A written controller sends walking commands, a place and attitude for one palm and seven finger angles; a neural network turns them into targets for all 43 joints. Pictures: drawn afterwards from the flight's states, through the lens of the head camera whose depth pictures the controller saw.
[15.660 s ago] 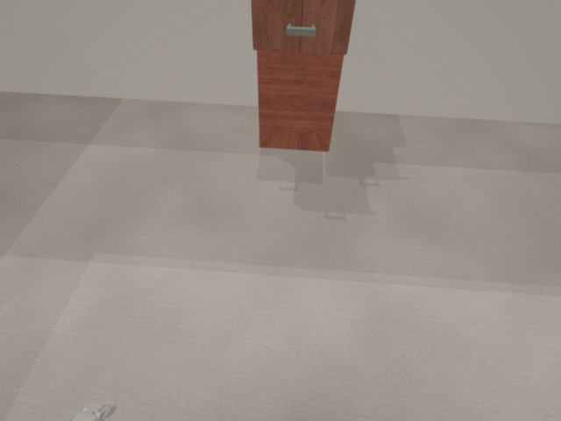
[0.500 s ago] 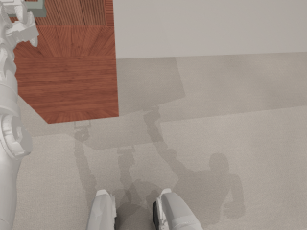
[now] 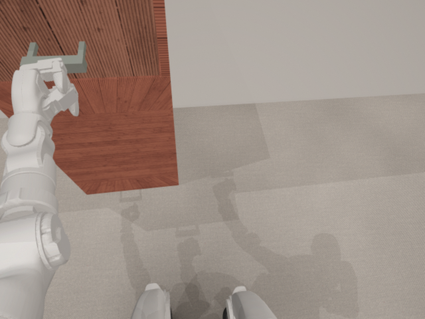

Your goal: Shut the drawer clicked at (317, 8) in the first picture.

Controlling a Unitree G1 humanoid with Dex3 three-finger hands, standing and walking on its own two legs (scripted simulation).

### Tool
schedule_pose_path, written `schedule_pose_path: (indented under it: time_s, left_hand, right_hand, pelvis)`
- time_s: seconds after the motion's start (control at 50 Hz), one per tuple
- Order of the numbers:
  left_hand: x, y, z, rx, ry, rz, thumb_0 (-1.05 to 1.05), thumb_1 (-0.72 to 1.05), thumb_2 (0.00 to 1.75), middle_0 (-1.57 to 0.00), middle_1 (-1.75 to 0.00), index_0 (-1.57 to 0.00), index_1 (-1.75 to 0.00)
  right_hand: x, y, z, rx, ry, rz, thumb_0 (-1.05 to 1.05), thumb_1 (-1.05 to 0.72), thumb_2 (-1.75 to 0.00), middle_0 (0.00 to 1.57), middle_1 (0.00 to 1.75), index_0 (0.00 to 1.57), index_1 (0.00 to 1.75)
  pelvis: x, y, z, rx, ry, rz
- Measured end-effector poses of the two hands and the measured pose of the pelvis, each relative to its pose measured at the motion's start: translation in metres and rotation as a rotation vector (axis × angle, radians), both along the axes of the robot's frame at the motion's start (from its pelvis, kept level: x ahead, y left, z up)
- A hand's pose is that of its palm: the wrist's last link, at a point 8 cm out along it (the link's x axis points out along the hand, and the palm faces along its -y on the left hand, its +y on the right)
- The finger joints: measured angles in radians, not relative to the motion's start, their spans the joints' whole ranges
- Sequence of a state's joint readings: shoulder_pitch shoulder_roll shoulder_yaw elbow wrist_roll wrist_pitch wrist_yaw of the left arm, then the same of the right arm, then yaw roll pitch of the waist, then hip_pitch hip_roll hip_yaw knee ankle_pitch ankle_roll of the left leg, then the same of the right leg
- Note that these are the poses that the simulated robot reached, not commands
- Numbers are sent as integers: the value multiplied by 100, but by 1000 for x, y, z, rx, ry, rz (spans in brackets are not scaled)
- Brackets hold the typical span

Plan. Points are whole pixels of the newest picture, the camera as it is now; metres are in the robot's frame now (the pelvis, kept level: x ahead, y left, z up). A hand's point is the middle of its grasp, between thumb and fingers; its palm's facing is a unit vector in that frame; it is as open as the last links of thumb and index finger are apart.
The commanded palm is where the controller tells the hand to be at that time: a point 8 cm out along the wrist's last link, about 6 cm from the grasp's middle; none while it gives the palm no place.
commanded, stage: draw the hand back to the body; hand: left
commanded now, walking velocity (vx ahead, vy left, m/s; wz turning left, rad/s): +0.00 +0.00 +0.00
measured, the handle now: (56, 56) +0.59 +0.26 +0.08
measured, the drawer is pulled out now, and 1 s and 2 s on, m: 0.00 0.00 0.00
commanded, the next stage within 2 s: step back with the hand held close in 1.38 s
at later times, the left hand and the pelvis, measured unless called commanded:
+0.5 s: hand (25, 151) +0.35 +0.22 +0.15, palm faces +0.07 -1.00 -0.03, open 3.3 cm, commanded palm +0.32 +0.27 +0.15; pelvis +0.02 -0.01 +0.03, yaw +3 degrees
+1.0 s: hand out of the picture +0.23 +0.23 +0.21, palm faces +0.38 -0.86 -0.33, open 3.3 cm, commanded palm +0.18 +0.27 +0.22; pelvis +0.01 -0.01 +0.07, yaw +2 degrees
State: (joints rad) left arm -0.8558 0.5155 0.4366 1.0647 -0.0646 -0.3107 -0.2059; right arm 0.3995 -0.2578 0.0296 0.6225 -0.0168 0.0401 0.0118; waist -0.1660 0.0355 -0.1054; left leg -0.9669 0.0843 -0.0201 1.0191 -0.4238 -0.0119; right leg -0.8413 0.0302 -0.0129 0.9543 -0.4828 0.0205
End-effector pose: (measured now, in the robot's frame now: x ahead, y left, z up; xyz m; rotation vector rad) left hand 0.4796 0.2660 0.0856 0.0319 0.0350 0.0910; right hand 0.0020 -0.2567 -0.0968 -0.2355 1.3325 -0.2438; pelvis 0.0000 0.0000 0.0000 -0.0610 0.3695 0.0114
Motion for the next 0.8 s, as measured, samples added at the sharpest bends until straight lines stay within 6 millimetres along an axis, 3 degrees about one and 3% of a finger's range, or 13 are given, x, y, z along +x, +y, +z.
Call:
schedule_pose_path:
  time_s: [0.12,0.28,0.48,0.52,0.62,0.8]
  left_hand:
    - [-15,3,12,15,-35,-21,2,90,90,-139,-160,-139,-160]
    - [-75,8,32,-8,-30,-18,2,90,90,-139,-160,-140,-160]
    - [-145,10,59,5,-66,-20,2,90,90,-140,-160,-140,-160]
    - [-156,10,63,-3,-64,-22,2,90,90,-140,-160,-140,-160]
    - [-187,8,80,169,-39,104,2,89,90,-140,-160,-140,-160]
    - [-241,8,102,266,-51,244,2,89,90,-140,-160,-140,-160]
  right_hand:
    - [31,-6,5,8,-59,-5,1,-91,-90,20,30,20,30]
    - [92,-1,22,49,-242,39,1,-91,-90,20,30,20,30]
    - [166,14,47,76,-493,174,1,-91,-90,20,30,20,30]
    - [174,17,52,81,-532,194,1,-91,-90,20,30,20,30]
    - [185,26,67,84,-593,215,1,-91,-90,20,30,20,30]
    - [189,36,79,87,-606,250,1,-91,-90,20,30,20,30]
  pelvis:
    - [12,-3,7,7,-21,-5]
    - [27,-4,26,20,-111,6]
    - [17,-6,34,33,-218,44]
    - [14,-7,35,37,-236,48]
    - [7,-8,45,51,-290,39]
    - [5,-11,61,64,-375,39]
